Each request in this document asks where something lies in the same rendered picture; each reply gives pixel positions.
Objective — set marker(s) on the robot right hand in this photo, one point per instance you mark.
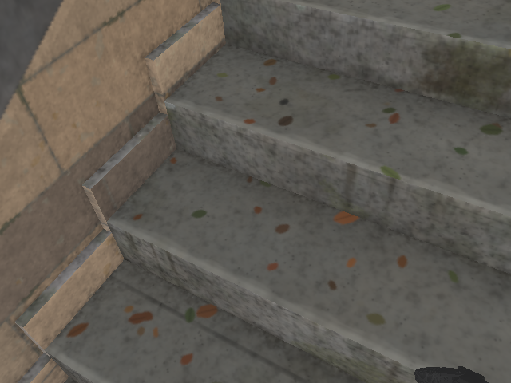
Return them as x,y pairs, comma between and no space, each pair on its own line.
447,375

